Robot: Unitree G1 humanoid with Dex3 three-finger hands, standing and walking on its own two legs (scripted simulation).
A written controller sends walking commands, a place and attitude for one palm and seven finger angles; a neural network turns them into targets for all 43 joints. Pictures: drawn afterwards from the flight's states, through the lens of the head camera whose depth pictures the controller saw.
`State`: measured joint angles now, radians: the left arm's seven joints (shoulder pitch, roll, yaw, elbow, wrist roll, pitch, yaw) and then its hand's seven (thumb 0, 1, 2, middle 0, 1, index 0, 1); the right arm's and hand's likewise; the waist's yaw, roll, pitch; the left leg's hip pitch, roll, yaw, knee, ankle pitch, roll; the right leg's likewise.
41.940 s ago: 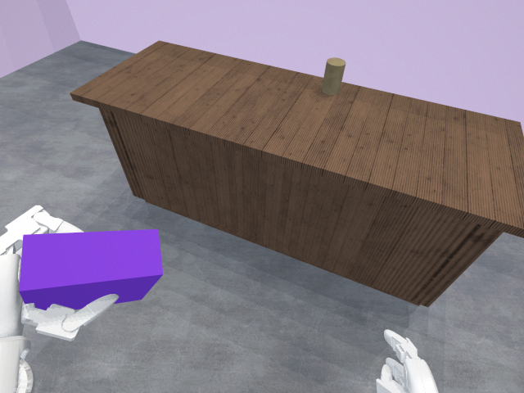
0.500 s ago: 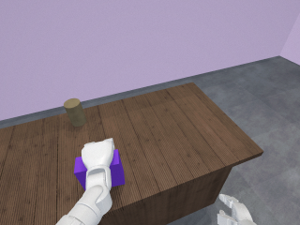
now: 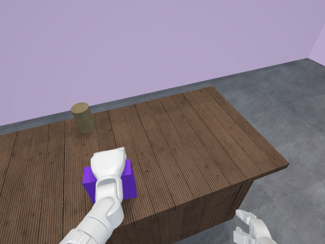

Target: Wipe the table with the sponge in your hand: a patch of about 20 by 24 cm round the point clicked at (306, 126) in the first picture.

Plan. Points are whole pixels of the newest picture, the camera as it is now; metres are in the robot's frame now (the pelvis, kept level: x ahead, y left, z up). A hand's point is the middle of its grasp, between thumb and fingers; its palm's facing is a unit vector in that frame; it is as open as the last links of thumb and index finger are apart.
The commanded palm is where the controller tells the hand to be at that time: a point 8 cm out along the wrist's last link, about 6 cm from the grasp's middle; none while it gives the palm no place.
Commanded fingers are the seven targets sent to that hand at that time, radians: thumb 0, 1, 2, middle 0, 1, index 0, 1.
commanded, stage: wipe back along the third lane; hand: left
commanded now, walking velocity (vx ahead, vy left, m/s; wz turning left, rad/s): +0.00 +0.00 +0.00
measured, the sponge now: (113, 186) +0.29 +0.19 -0.06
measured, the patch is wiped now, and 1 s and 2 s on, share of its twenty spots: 1.00 1.00 1.00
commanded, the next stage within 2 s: slide back across to the middle lane in 0.28 s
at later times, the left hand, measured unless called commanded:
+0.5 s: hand (113, 174) +0.30 +0.18 +0.00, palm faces -0.03 -0.06 -1.00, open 9.7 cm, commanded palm +0.25 +0.17 +0.04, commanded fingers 0.00 0.10 1.30 -1.20 -1.60 -1.20 -1.60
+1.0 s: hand (96, 183) +0.26 +0.22 +0.01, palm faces -0.02 -0.12 -0.99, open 9.7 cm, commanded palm +0.22 +0.22 +0.05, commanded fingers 0.00 0.10 1.30 -1.20 -1.60 -1.20 -1.60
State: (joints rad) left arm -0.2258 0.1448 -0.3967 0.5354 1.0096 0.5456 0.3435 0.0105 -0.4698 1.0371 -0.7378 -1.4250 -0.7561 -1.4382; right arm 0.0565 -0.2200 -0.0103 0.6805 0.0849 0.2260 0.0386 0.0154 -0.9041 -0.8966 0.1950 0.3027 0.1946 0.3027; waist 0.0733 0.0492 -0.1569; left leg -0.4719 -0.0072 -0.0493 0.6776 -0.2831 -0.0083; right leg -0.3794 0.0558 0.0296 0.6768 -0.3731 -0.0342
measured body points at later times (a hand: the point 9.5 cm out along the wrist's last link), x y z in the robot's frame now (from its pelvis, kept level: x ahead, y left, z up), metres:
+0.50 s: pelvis -0.01 +0.00 +0.00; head -0.03 -0.02 +0.45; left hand +0.30 +0.18 +0.05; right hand +0.20 -0.22 -0.09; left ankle +0.04 +0.13 -0.72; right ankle -0.02 -0.10 -0.72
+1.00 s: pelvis +0.01 +0.00 +0.01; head -0.03 -0.03 +0.46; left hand +0.26 +0.22 +0.06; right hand +0.24 -0.22 -0.06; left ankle +0.04 +0.13 -0.72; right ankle -0.02 -0.10 -0.72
